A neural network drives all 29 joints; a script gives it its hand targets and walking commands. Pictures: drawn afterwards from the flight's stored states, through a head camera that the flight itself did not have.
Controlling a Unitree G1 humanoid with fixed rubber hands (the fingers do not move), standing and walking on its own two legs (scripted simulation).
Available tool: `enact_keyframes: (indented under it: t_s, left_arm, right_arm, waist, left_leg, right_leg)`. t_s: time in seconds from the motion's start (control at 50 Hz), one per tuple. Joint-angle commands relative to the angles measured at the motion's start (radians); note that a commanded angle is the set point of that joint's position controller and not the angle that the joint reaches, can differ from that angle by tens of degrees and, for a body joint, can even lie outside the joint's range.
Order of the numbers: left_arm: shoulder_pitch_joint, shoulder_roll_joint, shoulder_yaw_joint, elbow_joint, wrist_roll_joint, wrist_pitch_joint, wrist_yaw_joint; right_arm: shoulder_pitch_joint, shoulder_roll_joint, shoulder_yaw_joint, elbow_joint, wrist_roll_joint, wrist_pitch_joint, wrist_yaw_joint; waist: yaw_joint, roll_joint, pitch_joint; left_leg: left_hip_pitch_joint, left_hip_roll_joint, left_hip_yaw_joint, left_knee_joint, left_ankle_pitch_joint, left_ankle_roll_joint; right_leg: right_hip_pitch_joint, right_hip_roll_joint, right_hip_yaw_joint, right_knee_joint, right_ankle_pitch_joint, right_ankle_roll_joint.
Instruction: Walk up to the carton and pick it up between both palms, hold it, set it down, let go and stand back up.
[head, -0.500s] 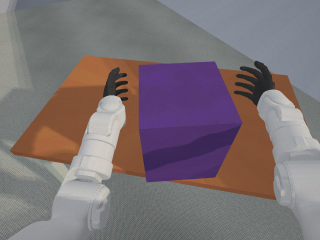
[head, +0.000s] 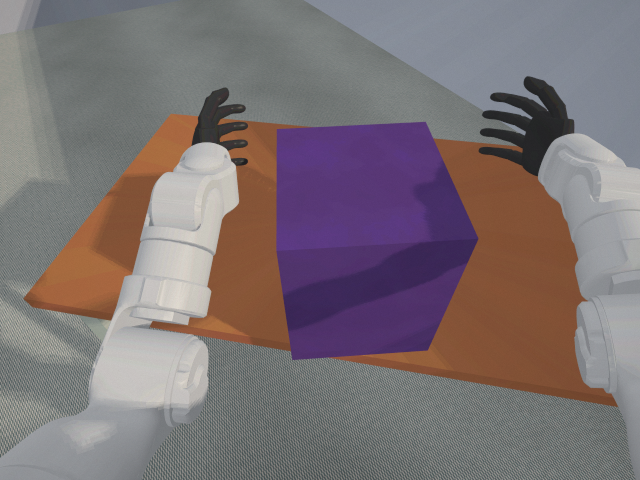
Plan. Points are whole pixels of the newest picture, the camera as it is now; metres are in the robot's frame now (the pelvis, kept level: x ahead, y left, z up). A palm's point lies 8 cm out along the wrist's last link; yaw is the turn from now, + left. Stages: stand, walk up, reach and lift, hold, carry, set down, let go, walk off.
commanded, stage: set down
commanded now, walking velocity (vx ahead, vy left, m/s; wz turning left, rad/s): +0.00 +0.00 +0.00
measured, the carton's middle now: (356, 245) +0.41 +0.04 +0.06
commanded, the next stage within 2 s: none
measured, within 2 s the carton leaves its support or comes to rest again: neither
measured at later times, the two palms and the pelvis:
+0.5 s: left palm (227, 203) +0.34 +0.18 +0.18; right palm (573, 206) +0.43 -0.19 +0.17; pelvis -0.02 -0.02 +0.00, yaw +0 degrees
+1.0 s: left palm (218, 262) +0.30 +0.19 +0.12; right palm (583, 284) +0.37 -0.22 +0.10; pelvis -0.02 -0.02 +0.00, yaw +0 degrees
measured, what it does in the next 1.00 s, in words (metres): stands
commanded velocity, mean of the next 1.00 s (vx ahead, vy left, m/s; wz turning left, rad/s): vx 0.00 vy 0.00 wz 0.00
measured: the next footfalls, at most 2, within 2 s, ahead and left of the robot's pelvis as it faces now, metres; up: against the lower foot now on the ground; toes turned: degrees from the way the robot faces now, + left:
none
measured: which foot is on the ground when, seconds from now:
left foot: down 0.00-1.00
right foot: down 0.00-1.00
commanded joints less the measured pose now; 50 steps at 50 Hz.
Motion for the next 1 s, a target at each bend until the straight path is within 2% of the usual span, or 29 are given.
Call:
enact_keyframes:
  t_s: [0.0, 0.02, 0.04, 0.1, 0.12, 0.16, 0.2, 0.22, 0.24, 0.3, 0.32, 0.34, 0.36, 0.38, 0.4, 0.42, 0.48, 0.5, 0.56, 0.58, 0.62, 0.7, 0.72, 0.76, 0.78, 0.88, 0.94, 0.96, 0.98]
  left_arm:
    - [-0.331, 0.084, 0.01, -0.254, 0.009, 0.001, -0.029]
    - [-0.28, 0.053, 0.002, -0.242, 0.016, 0.006, -0.038]
    - [-0.281, 0.061, 0.004, -0.251, 0.019, 0.008, -0.044]
    - [-0.235, 0.041, 0.006, -0.257, 0.04, 0.007, -0.056]
    - [-0.159, 0.02, 0.008, -0.262, 0.055, 0.003, -0.061]
    - [-0.19, 0.041, 0.018, -0.315, 0.058, -0.003, -0.064]
    - [-0.136, 0.033, 0.02, -0.383, 0.063, -0.005, -0.065]
    - [-0.171, 0.045, 0.021, -0.388, 0.052, -0.011, -0.064]
    - [-0.189, 0.047, 0.012, -0.409, 0.044, -0.016, -0.061]
    - [-0.182, 0.073, 0.009, -0.434, 0.018, -0.023, -0.043]
    - [-0.237, 0.093, 0.009, -0.436, 0.004, -0.027, -0.034]
    - [-0.187, 0.07, 0.0, -0.425, -0.001, -0.029, -0.03]
    - [-0.22, 0.099, 0.013, -0.41, -0.005, -0.031, -0.028]
    - [-0.203, 0.081, 0.001, -0.394, -0.012, -0.036, -0.025]
    - [-0.134, 0.059, -0.004, -0.367, -0.004, -0.039, -0.029]
    - [-0.18, 0.076, -0.001, -0.358, -0.004, -0.041, -0.028]
    - [-0.072, 0.028, -0.005, -0.29, 0.019, -0.046, -0.038]
    - [-0.055, 0.043, 0.01, -0.301, 0.024, -0.048, -0.041]
    - [0.048, 0.012, 0.008, -0.326, 0.046, -0.058, -0.056]
    - [0.021, 0.031, 0.011, -0.351, 0.039, -0.065, -0.059]
    - [0.062, 0.035, 0.007, -0.4, 0.037, -0.072, -0.056]
    - [0.144, 0.031, -0.001, -0.549, 0.021, -0.087, -0.053]
    - [0.123, 0.039, -0.008, -0.591, 0.016, -0.091, -0.052]
    - [0.12, 0.031, -0.035, -0.58, -0.007, -0.086, -0.046]
    - [0.188, 0.018, -0.032, -0.588, 0.0, -0.086, -0.044]
    - [0.29, -0.006, -0.055, -0.609, 0.002, -0.097, -0.05]
    - [0.322, -0.016, -0.061, -0.608, 0.01, -0.111, -0.061]
    - [0.347, -0.009, -0.049, -0.595, 0.019, -0.119, -0.06]
    - [0.363, -0.02, -0.061, -0.602, 0.017, -0.127, -0.061]
  right_arm:
    - [-0.372, -0.289, 0.045, -0.222, 0.043, -0.039, 0.004]
    - [-0.317, -0.276, 0.052, -0.2, 0.041, -0.042, 0.004]
    - [-0.33, -0.283, 0.042, -0.225, 0.037, -0.047, 0.003]
    - [-0.264, -0.272, 0.041, -0.184, 0.026, -0.05, 0.005]
    - [-0.183, -0.266, 0.059, -0.177, 0.031, -0.057, 0.01]
    - [-0.201, -0.278, 0.031, -0.214, 0.015, -0.067, 0.009]
    - [-0.151, -0.285, 0.01, -0.242, 0.012, -0.079, 0.013]
    - [-0.188, -0.277, 0.01, -0.26, 0.013, -0.082, 0.012]
    - [-0.183, -0.284, -0.011, -0.288, 0.009, -0.088, 0.014]
    - [-0.202, -0.283, -0.027, -0.378, 0.008, -0.089, 0.017]
    - [-0.262, -0.286, -0.044, -0.41, 0.001, -0.088, 0.018]
    - [-0.207, -0.275, -0.048, -0.397, -0.004, -0.086, 0.02]
    - [-0.249, -0.277, -0.045, -0.424, -0.007, -0.08, 0.017]
    - [-0.217, -0.27, -0.051, -0.414, -0.012, -0.078, 0.018]
    - [-0.156, -0.247, -0.03, -0.393, -0.01, -0.077, 0.019]
    - [-0.191, -0.253, -0.032, -0.406, -0.007, -0.078, 0.019]
    - [-0.065, -0.222, -0.019, -0.337, -0.02, -0.071, 0.027]
    - [-0.045, -0.215, -0.013, -0.347, -0.024, -0.072, 0.026]
    - [0.063, -0.212, -0.02, -0.346, -0.035, -0.084, 0.029]
    - [0.033, -0.212, -0.029, -0.388, -0.03, -0.089, 0.029]
    - [0.074, -0.223, -0.049, -0.437, -0.03, -0.099, 0.029]
    - [0.149, -0.248, -0.085, -0.583, -0.019, -0.13, 0.027]
    - [0.135, -0.255, -0.104, -0.608, -0.017, -0.136, 0.024]
    - [0.129, -0.264, -0.127, -0.606, -0.013, -0.128, 0.03]
    - [0.198, -0.259, -0.122, -0.608, -0.011, -0.127, 0.033]
    - [0.319, -0.26, -0.145, -0.647, -0.01, -0.145, 0.036]
    - [0.351, -0.256, -0.149, -0.658, -0.013, -0.155, 0.042]
    - [0.383, -0.242, -0.139, -0.655, -0.015, -0.159, 0.045]
    - [0.403, -0.252, -0.151, -0.672, -0.014, -0.165, 0.05]
  waist:
    - [-0.021, -0.078, -0.482]
    - [-0.037, -0.094, -0.445]
    - [-0.04, -0.085, -0.455]
    - [-0.057, -0.079, -0.396]
    - [-0.063, -0.085, -0.369]
    - [-0.067, -0.074, -0.385]
    - [-0.076, -0.072, -0.37]
    - [-0.07, -0.079, -0.368]
    - [-0.08, -0.074, -0.364]
    - [-0.062, -0.102, -0.391]
    - [-0.055, -0.114, -0.418]
    - [-0.065, -0.126, -0.406]
    - [-0.047, -0.147, -0.42]
    - [-0.067, -0.157, -0.407]
    - [-0.059, -0.158, -0.382]
    - [-0.059, -0.161, -0.376]
    - [-0.077, -0.173, -0.305]
    - [-0.066, -0.18, -0.307]
    - [-0.088, -0.175, -0.287]
    - [-0.079, -0.171, -0.296]
    - [-0.088, -0.164, -0.311]
    - [-0.097, -0.161, -0.368]
    - [-0.101, -0.138, -0.367]
    - [-0.113, -0.137, -0.354]
    - [-0.114, -0.138, -0.34]
    - [-0.134, -0.156, -0.327]
    - [-0.14, -0.157, -0.3]
    - [-0.124, -0.157, -0.285]
    - [-0.133, -0.157, -0.289]
  left_leg:
    - [0.04, -0.013, -0.05, -0.141, 0.53, -0.128]
    - [0.052, -0.012, -0.057, -0.145, 0.532, -0.125]
    - [0.055, -0.014, -0.056, -0.148, 0.526, -0.124]
    - [0.067, -0.011, -0.071, -0.162, 0.504, -0.119]
    - [0.088, -0.008, -0.082, -0.171, 0.506, -0.115]
    - [0.099, -0.01, -0.087, -0.174, 0.499, -0.113]
    - [0.115, -0.012, -0.093, -0.189, 0.478, -0.112]
    - [0.094, -0.013, -0.088, -0.186, 0.438, -0.105]
    - [0.083, -0.016, -0.09, -0.192, 0.38, -0.097]
    - [0.042, -0.018, -0.094, -0.2, 0.234, -0.074]
    - [0.021, -0.02, -0.093, -0.203, 0.184, -0.065]
    - [0.008, -0.019, -0.097, -0.208, 0.147, -0.056]
    - [-0.015, -0.022, -0.096, -0.214, 0.116, -0.049]
    - [-0.023, -0.02, -0.104, -0.214, 0.083, -0.041]
    - [-0.028, -0.019, -0.104, -0.216, 0.092, -0.035]
    - [-0.038, -0.022, -0.103, -0.215, 0.065, -0.03]
    - [-0.033, -0.017, -0.114, -0.227, 0.039, -0.022]
    - [-0.032, -0.018, -0.107, -0.23, 0.048, -0.021]
    - [0.011, -0.015, -0.111, -0.237, 0.07, -0.018]
    - [0.003, -0.02, -0.102, -0.232, 0.072, -0.017]
    - [0.021, -0.024, -0.094, -0.229, 0.079, -0.018]
    - [0.069, -0.033, -0.085, -0.206, 0.172, -0.025]
    - [0.064, -0.037, -0.081, -0.201, 0.166, -0.03]
    - [0.049, -0.034, -0.088, -0.203, 0.118, -0.028]
    - [0.058, -0.03, -0.095, -0.208, 0.099, -0.029]
    - [0.082, -0.03, -0.101, -0.206, 0.108, -0.033]
    - [0.084, -0.027, -0.103, -0.213, 0.094, -0.032]
    - [0.075, -0.026, -0.1, -0.217, 0.076, -0.024]
    - [0.08, -0.025, -0.101, -0.216, 0.074, -0.024]
  right_leg:
    - [0.484, 0.071, -0.074, 0.064, 0.249, -0.075]
    - [0.497, 0.075, -0.076, 0.06, 0.247, -0.074]
    - [0.496, 0.073, -0.072, 0.056, 0.233, -0.073]
    - [0.501, 0.073, -0.071, 0.053, 0.205, -0.079]
    - [0.523, 0.071, -0.066, 0.053, 0.218, -0.081]
    - [0.508, 0.069, -0.071, 0.055, 0.201, -0.081]
    - [0.508, 0.07, -0.073, 0.052, 0.183, -0.078]
    - [0.488, 0.068, -0.071, 0.052, 0.137, -0.079]
    - [0.46, 0.055, -0.068, 0.047, 0.093, -0.08]
    - [0.436, 0.046, -0.052, 0.054, -0.01, -0.072]
    - [0.407, 0.039, -0.05, 0.051, -0.052, -0.07]
    - [0.417, 0.032, -0.048, 0.05, -0.064, -0.067]
    - [0.41, 0.03, -0.043, 0.053, -0.088, -0.06]
    - [0.411, 0.027, -0.043, 0.056, -0.11, -0.059]
    - [0.43, 0.024, -0.037, 0.056, -0.098, -0.061]
    - [0.416, 0.023, -0.035, 0.057, -0.124, -0.058]
    - [0.433, 0.024, -0.03, 0.052, -0.147, -0.06]
    - [0.444, 0.025, -0.029, 0.056, -0.143, -0.057]
    - [0.459, 0.026, -0.027, 0.049, -0.128, -0.059]
    - [0.452, 0.024, -0.025, 0.048, -0.137, -0.059]
    - [0.45, 0.026, -0.027, 0.05, -0.14, -0.06]
    - [0.449, 0.035, -0.035, 0.055, -0.059, -0.063]
    - [0.431, 0.037, -0.036, 0.054, -0.072, -0.068]
    - [0.379, 0.035, -0.038, 0.05, -0.117, -0.075]
    - [0.383, 0.035, -0.041, 0.052, -0.12, -0.076]
    - [0.376, 0.039, -0.042, 0.049, -0.107, -0.076]
    - [0.363, 0.038, -0.039, 0.047, -0.131, -0.081]
    - [0.36, 0.032, -0.034, 0.044, -0.15, -0.082]
    - [0.356, 0.035, -0.036, 0.044, -0.157, -0.084]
